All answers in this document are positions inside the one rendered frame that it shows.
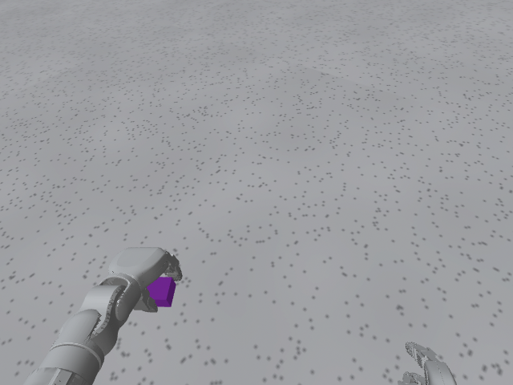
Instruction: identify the left robot arm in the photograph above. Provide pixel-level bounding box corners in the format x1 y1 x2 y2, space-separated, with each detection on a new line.
23 273 141 385

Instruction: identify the left robot hand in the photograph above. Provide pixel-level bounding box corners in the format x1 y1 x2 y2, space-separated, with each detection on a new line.
108 247 182 312

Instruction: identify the small box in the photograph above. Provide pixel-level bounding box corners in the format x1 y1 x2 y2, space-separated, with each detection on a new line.
147 277 176 307

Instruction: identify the right robot hand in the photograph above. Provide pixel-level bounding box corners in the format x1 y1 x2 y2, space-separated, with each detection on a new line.
398 342 457 385

